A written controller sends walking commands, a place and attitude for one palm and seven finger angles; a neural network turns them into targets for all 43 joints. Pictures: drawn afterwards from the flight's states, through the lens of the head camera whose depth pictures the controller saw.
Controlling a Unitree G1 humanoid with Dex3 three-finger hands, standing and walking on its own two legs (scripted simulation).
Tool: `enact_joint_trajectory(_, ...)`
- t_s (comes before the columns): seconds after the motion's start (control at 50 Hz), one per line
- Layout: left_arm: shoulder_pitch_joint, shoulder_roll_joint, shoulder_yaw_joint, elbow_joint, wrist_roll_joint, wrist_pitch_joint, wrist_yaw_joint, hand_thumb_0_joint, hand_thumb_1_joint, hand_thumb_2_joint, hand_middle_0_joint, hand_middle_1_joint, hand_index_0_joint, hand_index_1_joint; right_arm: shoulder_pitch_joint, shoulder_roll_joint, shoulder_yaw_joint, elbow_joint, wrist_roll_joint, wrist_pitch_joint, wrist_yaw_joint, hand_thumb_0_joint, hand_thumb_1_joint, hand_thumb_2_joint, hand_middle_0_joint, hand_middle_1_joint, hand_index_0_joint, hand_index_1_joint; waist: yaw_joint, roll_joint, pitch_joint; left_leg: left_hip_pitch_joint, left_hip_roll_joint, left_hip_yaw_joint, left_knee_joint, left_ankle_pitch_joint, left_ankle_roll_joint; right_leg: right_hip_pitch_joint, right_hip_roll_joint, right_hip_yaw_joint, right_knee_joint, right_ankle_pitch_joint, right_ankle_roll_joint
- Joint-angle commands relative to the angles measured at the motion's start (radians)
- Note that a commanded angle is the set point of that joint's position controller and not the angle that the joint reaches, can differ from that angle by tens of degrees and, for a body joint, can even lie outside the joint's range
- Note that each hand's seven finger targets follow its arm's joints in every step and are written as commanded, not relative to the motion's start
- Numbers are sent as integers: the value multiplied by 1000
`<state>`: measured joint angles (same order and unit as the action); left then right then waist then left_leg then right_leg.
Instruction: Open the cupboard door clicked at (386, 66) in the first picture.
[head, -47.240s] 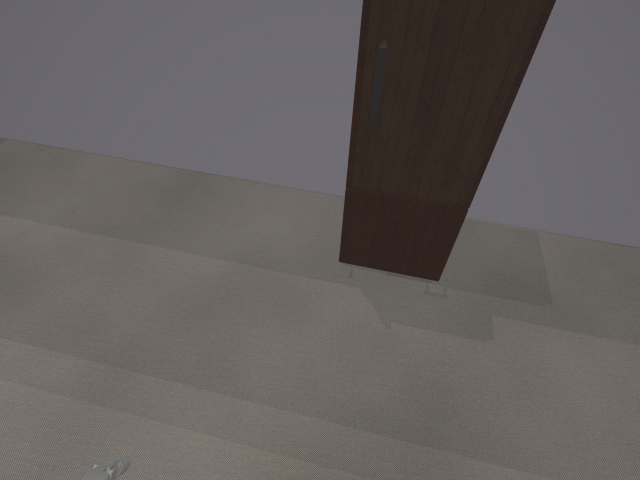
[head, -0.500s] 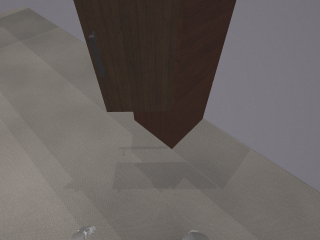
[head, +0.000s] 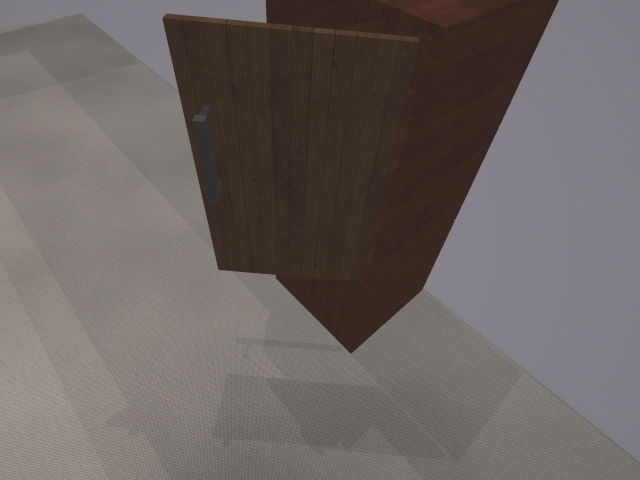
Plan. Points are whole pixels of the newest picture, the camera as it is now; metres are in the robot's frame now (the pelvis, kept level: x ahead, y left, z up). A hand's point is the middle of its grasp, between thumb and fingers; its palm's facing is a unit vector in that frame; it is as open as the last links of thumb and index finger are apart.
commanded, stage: come to a stop and stand still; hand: left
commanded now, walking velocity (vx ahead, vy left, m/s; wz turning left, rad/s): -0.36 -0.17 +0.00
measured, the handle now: (210, 157) +0.61 +0.25 +0.04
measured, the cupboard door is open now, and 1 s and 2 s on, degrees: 44 44 44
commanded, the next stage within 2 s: look again from close up in 1.34 s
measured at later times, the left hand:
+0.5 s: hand out of the picture +0.09 +0.14 -0.15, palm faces +0.02 -0.96 -0.27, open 7.4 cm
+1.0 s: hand out of the picture +0.01 +0.22 -0.17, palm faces +0.06 -0.96 -0.27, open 7.4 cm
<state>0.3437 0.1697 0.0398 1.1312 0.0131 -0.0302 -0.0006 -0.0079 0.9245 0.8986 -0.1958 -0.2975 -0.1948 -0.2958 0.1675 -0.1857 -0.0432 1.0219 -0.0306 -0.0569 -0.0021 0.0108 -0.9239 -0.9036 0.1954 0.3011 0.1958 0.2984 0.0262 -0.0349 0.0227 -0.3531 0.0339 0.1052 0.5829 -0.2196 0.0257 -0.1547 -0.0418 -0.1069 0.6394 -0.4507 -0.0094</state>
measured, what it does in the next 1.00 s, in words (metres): steps on the spot: right foot, then left foot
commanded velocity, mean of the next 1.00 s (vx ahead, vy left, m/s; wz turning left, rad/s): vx -0.07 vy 0.04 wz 0.00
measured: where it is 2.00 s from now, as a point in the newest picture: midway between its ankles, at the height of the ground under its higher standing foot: outside the picture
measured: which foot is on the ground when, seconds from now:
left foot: down 0.00-0.38, up 0.40-0.82, down 0.84-1.00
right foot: up 0.00-0.34, down 0.36-1.00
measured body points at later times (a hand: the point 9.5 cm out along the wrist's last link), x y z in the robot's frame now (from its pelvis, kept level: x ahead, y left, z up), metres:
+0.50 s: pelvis +0.03 -0.05 +0.01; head +0.06 -0.08 +0.46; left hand +0.09 +0.19 -0.13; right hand +0.07 -0.31 -0.16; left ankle +0.01 +0.08 -0.68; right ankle +0.02 -0.15 -0.73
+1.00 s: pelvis +0.00 +0.02 +0.00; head +0.00 +0.01 +0.45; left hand +0.01 +0.27 -0.14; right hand +0.10 -0.21 -0.15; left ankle -0.01 +0.09 -0.73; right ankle +0.02 -0.15 -0.73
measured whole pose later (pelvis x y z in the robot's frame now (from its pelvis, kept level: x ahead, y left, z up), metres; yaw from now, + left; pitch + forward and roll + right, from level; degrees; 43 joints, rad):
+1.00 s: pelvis +0.00 +0.02 +0.00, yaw +1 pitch -3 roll +0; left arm 0.28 0.20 0.00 1.04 0.02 0.03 0.04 0.00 0.91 0.90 -0.20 -0.30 -0.20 -0.30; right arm 0.21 -0.19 0.00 0.93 -0.01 0.01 -0.02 0.01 -0.91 -0.90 0.20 0.30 0.20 0.30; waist 0.03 0.03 0.03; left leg -0.20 -0.03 0.08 0.59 -0.35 0.06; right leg -0.24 -0.09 -0.01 0.59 -0.30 0.01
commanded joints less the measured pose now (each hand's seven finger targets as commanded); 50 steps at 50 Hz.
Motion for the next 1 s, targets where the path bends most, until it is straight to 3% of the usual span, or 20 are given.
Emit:
enact_joint_trajectory(0.0,-45,30,-6,-79,-4,-2,18,0,900,900,-200,-300,-200,-300,181,-136,-4,2,-5,12,-43,0,-900,-900,200,300,200,300,-58,174,-14,209,338,-355,-270,570,163,-286,-52,108,340,-89,4)
enact_joint_trajectory(0.08,10,53,1,-53,-10,47,21,0,900,900,-200,-300,-200,-300,61,-137,9,-13,10,27,-60,0,-900,-900,200,300,200,300,-12,171,-50,166,281,-178,-237,747,129,-153,-43,96,220,-12,36)
enact_joint_trajectory(0.16,-29,81,23,-105,3,80,20,0,900,900,-200,-300,-200,-300,65,-175,-30,-21,9,58,-63,0,-900,-900,200,300,200,300,-31,128,-66,168,313,-199,-230,627,156,-189,-16,77,238,-19,35)
enact_joint_trajectory(0.22,-60,72,29,-138,5,85,20,0,900,900,-200,-300,-200,-300,49,-186,-41,-27,4,68,-60,0,-900,-900,200,300,200,300,-34,188,-63,169,301,-192,-214,585,155,-199,-3,72,220,-16,30)
enact_joint_trajectory(0.3,-6,82,31,-146,3,64,22,0,900,900,-200,-300,-200,-300,12,-181,-50,-37,10,78,-48,0,-900,-900,200,300,200,300,5,203,-99,152,225,-148,-119,451,84,-47,8,49,-95,228,20)
enact_joint_trajectory(0.32,-1,118,35,-149,9,53,26,0,900,900,-200,-300,-200,-300,27,-152,-47,-40,18,80,-42,0,-900,-900,200,300,200,300,6,97,-96,110,163,-120,-47,291,35,4,-35,111,-228,381,10)
enact_joint_trajectory(0.34,-19,191,43,-153,20,39,34,0,900,900,-200,-300,-200,-300,50,-84,-37,-52,26,84,-32,0,-900,-900,200,300,200,300,-11,-157,-85,4,35,-27,65,-4,-33,42,-208,321,-292,586,-49)
enact_joint_trajectory(0.36,-44,231,41,-160,14,32,33,0,900,900,-200,-300,-200,-300,27,-72,-31,-64,27,99,-23,0,-900,-900,200,300,200,300,2,-222,-47,-14,-26,-46,213,-348,-55,-52,-359,391,-348,672,-144)
enact_joint_trajectory(0.38,-80,230,30,-172,13,28,32,0,900,900,-200,-300,-200,-300,32,-76,-33,-55,25,112,-15,0,-900,-900,200,300,200,300,-5,-157,-48,9,-18,-107,328,-361,-53,-128,-359,358,-370,516,-184)
enact_joint_trajectory(0.42,-117,185,28,-166,8,22,39,0,900,900,-200,-300,-200,-300,5,-77,-30,-40,15,117,-16,0,-900,-900,200,300,200,300,-19,-164,0,-96,-16,-130,408,-292,-61,-37,-279,320,-311,744,-156)
enact_joint_trajectory(0.48,-91,189,31,-163,0,16,41,0,900,900,-200,-300,-200,-300,21,-99,-29,-26,21,116,-11,0,-900,-900,200,300,200,300,-2,-119,-36,-132,-18,-131,420,-225,-84,88,-273,249,-275,900,-143)
enact_joint_trajectory(0.64,-55,217,51,-150,11,20,43,0,900,900,-200,-300,-200,-300,-5,-84,-23,-50,23,108,-2,0,-900,-900,200,300,200,300,35,-141,-43,-75,-29,-93,213,-223,-92,131,-291,255,-297,748,-164)
enact_joint_trajectory(0.7,-87,225,50,-146,14,23,38,0,900,900,-200,-300,-200,-300,30,-74,-18,-44,24,98,-2,0,-900,-900,200,300,200,300,12,-140,-37,25,-39,-67,62,-179,-79,62,-271,248,-290,638,-152)
enact_joint_trajectory(0.74,-123,215,44,-141,11,26,34,0,900,900,-200,-300,-200,-300,85,-63,-15,-22,23,90,-4,0,-900,-900,200,300,200,300,-24,-141,-32,181,-52,-43,-103,-31,-74,-60,-226,216,-269,470,-100)
enact_joint_trajectory(0.76,-55,195,18,-140,10,4,80,0,900,900,-200,-300,-200,-300,92,-119,-16,-90,22,61,-5,0,-900,-900,200,300,200,300,-51,113,-127,165,-22,-26,-82,-24,-68,61,-213,258,-125,858,-75)
enact_joint_trajectory(0.8,-70,189,15,-175,-1,15,67,0,900,900,-200,-300,-200,-300,74,-122,-10,-120,18,55,-9,0,-900,-900,200,300,200,300,-29,206,-150,173,55,-89,-142,110,-16,-2,-134,133,-48,510,-48)
enact_joint_trajectory(0.84,-53,139,3,-175,5,29,58,0,900,900,-200,-300,-200,-300,93,-146,-1,-147,7,58,-11,0,-900,-900,200,300,200,300,-18,175,-96,142,146,-145,-126,299,28,-69,-55,58,-64,256,-27)
enact_joint_trajectory(0.88,-77,115,-11,-171,9,36,52,0,900,900,-200,-300,-200,-300,94,-155,2,-141,8,52,-18,0,-900,-900,200,300,200,300,-26,241,-15,137,147,-199,-166,511,43,-95,-15,30,-26,154,-7)
enact_joint_trajectory(0.94,-55,112,-21,-160,6,42,41,0,900,900,-200,-300,-200,-300,78,-151,13,-151,12,48,-24,0,-900,-900,200,300,200,300,-10,155,70,80,130,-188,-212,339,55,-100,-14,52,-68,119,-4)
enact_joint_trajectory(0.98,-39,116,-24,-153,4,41,36,0,900,900,-200,-300,-200,-300,66,-146,16,-152,14,47,-21,0,-900,-900,200,300,200,300,-8,85,80,54,98,-184,-247,79,39,-92,-24,90,-124,170,-6)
